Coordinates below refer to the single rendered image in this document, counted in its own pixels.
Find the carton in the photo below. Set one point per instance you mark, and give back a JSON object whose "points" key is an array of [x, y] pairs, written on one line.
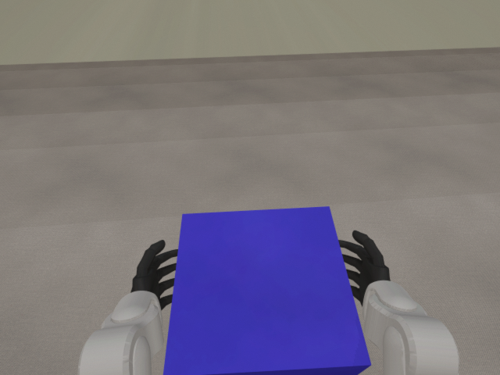
{"points": [[263, 292]]}

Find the robot right forearm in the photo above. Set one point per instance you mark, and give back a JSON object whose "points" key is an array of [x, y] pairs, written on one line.
{"points": [[411, 342]]}

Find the robot left forearm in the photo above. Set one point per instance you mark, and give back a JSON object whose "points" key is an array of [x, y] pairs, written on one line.
{"points": [[130, 337]]}

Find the right robot hand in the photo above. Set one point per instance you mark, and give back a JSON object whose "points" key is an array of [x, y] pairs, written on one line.
{"points": [[371, 266]]}

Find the left robot hand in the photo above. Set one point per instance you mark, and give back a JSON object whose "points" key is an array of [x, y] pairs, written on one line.
{"points": [[148, 274]]}

